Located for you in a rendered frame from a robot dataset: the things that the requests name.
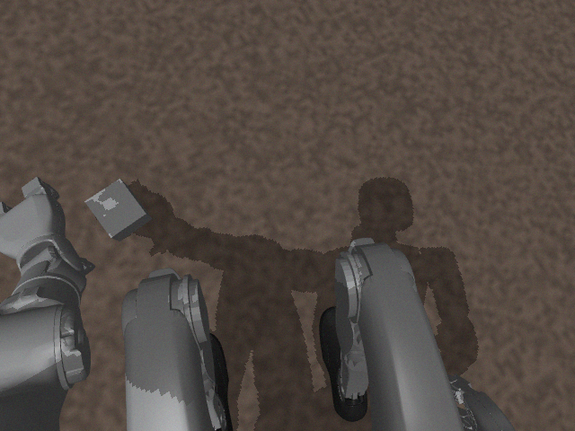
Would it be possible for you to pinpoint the right robot foot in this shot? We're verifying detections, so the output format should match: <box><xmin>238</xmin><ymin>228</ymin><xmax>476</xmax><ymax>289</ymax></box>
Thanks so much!
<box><xmin>319</xmin><ymin>306</ymin><xmax>367</xmax><ymax>422</ymax></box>

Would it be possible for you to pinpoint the small box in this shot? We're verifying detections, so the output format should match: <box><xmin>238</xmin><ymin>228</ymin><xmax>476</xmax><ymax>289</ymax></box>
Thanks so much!
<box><xmin>85</xmin><ymin>179</ymin><xmax>153</xmax><ymax>242</ymax></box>

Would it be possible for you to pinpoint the left robot arm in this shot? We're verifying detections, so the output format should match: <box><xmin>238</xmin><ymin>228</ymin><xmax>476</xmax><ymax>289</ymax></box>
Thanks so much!
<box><xmin>0</xmin><ymin>235</ymin><xmax>91</xmax><ymax>431</ymax></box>

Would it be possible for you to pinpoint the left robot foot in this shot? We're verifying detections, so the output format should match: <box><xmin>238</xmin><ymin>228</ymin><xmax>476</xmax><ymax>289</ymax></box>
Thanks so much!
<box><xmin>209</xmin><ymin>333</ymin><xmax>233</xmax><ymax>431</ymax></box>

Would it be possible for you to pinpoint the left robot hand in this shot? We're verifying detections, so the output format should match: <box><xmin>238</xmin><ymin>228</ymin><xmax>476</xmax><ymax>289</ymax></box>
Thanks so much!
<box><xmin>0</xmin><ymin>177</ymin><xmax>96</xmax><ymax>275</ymax></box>

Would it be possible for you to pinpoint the right robot hand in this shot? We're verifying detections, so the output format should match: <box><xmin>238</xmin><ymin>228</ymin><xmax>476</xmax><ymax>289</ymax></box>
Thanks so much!
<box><xmin>447</xmin><ymin>374</ymin><xmax>516</xmax><ymax>431</ymax></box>

